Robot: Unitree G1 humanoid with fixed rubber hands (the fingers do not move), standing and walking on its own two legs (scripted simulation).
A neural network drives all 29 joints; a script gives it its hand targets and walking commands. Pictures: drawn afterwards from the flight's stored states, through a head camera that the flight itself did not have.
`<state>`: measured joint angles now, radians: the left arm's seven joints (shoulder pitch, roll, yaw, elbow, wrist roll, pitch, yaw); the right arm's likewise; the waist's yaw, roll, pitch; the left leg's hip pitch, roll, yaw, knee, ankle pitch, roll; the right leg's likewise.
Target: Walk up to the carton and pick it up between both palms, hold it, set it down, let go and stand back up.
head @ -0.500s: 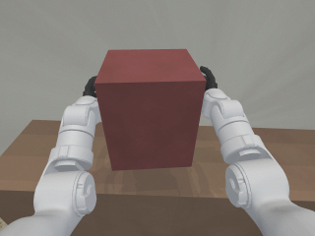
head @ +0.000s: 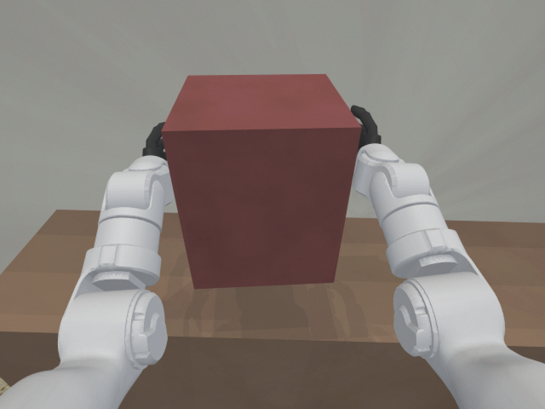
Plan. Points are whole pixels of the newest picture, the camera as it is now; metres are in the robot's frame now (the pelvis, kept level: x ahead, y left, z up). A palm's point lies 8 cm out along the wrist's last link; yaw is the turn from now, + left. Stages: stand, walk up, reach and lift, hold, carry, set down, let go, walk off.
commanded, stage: reach and lift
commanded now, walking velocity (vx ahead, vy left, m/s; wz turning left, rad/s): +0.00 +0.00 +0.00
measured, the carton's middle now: (261, 179) +0.40 +0.02 +0.20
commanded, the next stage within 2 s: hold in 0.60 s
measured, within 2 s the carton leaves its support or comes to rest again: neither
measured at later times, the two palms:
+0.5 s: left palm (152, 164) +0.38 +0.16 +0.24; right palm (370, 151) +0.38 -0.14 +0.26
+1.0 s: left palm (150, 157) +0.37 +0.16 +0.25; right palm (375, 144) +0.38 -0.14 +0.27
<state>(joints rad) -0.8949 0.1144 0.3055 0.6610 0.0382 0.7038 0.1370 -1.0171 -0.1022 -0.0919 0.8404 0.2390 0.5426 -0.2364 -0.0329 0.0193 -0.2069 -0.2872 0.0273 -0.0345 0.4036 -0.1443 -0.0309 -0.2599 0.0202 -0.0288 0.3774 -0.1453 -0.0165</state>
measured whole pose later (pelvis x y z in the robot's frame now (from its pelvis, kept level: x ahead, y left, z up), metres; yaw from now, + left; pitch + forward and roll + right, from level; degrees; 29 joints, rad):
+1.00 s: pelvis -0.01 +0.00 +0.00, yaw +0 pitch +1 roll -1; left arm -0.90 0.11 0.31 0.55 0.03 0.83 0.13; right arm -1.04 -0.12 -0.09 0.73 0.28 0.69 -0.28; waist -0.03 0.04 -0.23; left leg -0.29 0.03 -0.03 0.41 -0.14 -0.03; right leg -0.26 0.02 -0.03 0.38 -0.14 -0.01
